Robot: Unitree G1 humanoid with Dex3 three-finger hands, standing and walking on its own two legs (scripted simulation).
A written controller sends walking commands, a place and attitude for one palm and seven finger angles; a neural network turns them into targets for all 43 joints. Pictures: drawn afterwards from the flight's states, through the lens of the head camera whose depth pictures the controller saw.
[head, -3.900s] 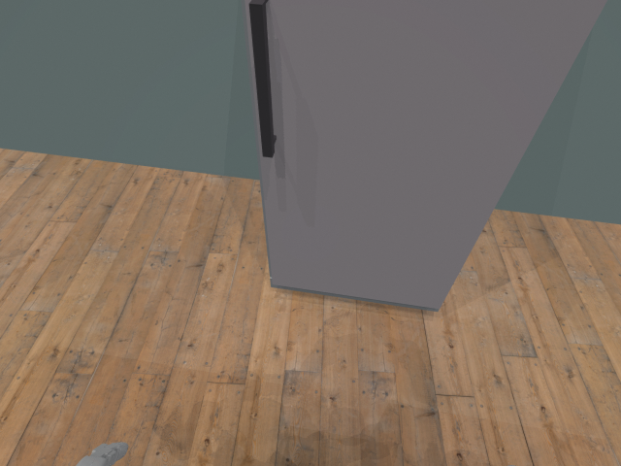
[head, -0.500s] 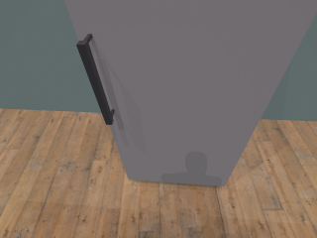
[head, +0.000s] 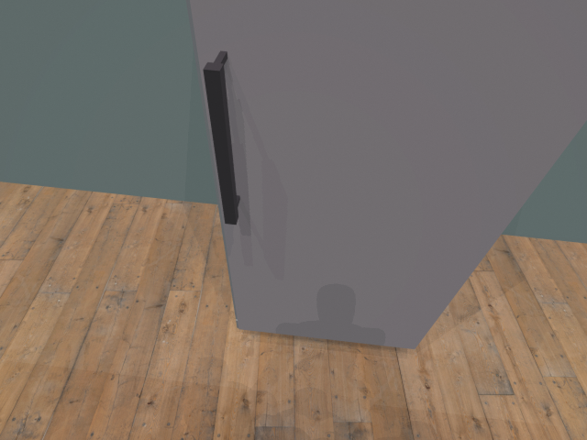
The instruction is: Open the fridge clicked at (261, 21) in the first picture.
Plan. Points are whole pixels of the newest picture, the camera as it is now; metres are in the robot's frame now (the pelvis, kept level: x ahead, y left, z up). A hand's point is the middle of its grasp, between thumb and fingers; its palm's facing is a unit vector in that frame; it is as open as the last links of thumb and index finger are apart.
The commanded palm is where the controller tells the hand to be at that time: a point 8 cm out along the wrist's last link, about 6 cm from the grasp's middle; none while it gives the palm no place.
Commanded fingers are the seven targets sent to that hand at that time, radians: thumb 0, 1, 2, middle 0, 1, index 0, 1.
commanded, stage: come to a stop and stand still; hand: left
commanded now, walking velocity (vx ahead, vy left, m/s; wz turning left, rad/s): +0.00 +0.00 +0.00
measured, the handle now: (227, 149) +0.54 +0.17 +0.10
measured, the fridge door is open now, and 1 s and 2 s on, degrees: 0 0 0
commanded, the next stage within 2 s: look again from close up in 0.22 s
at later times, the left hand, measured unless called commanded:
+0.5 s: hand out of the picture -0.01 +0.17 -0.18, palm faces +0.03 -0.97 -0.22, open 7.4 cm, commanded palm none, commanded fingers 0.00 0.90 0.90 -0.20 -0.30 -0.20 -0.30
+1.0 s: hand out of the picture -0.07 +0.13 -0.18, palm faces +0.06 -0.98 -0.17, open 7.4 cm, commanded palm none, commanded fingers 0.00 0.90 0.90 -0.20 -0.30 -0.20 -0.30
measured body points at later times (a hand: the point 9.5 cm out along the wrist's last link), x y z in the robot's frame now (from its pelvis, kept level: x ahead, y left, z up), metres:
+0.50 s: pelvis -0.02 -0.01 -0.01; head -0.02 -0.02 +0.44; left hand -0.01 +0.22 -0.16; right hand -0.01 -0.22 -0.17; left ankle -0.03 +0.09 -0.74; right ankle +0.00 -0.16 -0.74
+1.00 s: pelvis -0.05 -0.04 +0.00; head -0.06 -0.03 +0.44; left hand -0.07 +0.18 -0.17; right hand -0.05 -0.26 -0.16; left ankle -0.03 +0.09 -0.74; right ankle +0.00 -0.16 -0.74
